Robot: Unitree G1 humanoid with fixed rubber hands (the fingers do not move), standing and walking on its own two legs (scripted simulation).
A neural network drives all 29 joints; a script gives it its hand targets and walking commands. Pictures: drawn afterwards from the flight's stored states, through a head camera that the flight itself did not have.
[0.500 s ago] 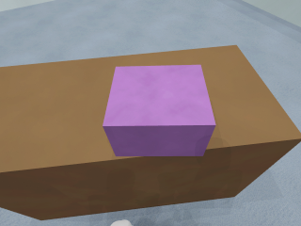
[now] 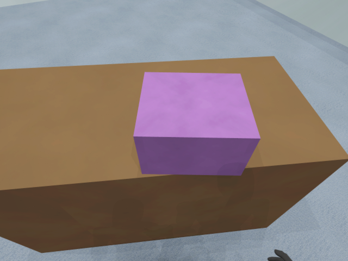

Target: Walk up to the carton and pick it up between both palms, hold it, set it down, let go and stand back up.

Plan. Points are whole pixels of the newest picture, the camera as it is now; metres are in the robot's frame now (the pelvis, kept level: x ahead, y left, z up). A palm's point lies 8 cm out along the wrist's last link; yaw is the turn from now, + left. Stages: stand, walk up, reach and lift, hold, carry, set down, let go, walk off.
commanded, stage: walk up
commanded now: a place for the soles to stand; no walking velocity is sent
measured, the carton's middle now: (191, 122) +0.46 -0.04 +0.03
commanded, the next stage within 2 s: none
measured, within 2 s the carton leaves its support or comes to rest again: neither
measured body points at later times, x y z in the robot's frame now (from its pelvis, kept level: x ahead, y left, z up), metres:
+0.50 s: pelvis +0.01 +0.00 +0.00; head +0.03 +0.01 +0.45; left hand +0.08 +0.27 -0.14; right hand +0.08 -0.27 -0.13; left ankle +0.06 +0.12 -0.73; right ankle +0.03 -0.11 -0.73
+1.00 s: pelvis -0.03 +0.01 -0.01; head +0.00 +0.03 +0.44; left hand +0.07 +0.30 -0.14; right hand +0.06 -0.27 -0.12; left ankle +0.06 +0.12 -0.73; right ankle -0.04 -0.12 -0.70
